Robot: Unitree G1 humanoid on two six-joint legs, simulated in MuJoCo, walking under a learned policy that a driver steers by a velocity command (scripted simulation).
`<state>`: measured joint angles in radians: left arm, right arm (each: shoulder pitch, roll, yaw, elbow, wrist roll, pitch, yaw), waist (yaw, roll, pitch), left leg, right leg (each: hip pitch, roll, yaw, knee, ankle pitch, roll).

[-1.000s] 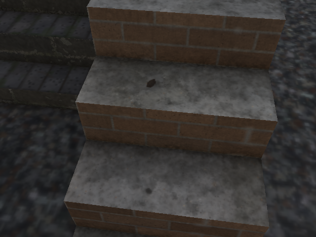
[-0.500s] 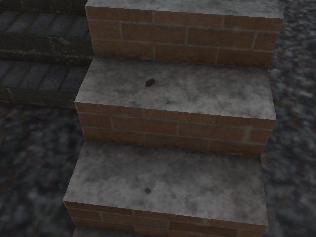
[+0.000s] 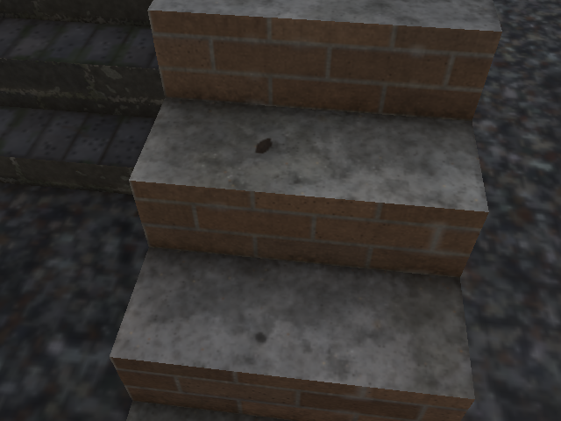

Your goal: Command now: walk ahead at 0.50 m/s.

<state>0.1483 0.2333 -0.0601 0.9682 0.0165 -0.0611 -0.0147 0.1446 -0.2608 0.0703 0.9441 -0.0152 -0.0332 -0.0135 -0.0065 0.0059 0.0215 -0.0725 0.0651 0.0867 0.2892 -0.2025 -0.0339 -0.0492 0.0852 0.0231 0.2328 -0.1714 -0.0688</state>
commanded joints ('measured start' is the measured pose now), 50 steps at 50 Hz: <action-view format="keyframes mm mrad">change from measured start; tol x4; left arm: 1 -21 101 20 -49 1 -11 2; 50 10 105 30 -33 -1 -1 1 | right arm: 1 -22 -111 -23 -49 -2 -10 -3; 50 17 -119 -33 -27 -1 0 -3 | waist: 1 0 -5 -43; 43 -1 -4 -72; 44 -4 -4 -27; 46 -4 -2 -70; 50 -6 1 -3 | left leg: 1 11 104 -78 -16 192 42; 43 29 105 -72 -29 174 36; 50 5 103 -67 17 205 39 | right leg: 1 -3 -182 117 -5 305 15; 43 6 -179 119 -20 286 18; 50 -38 -174 104 26 302 20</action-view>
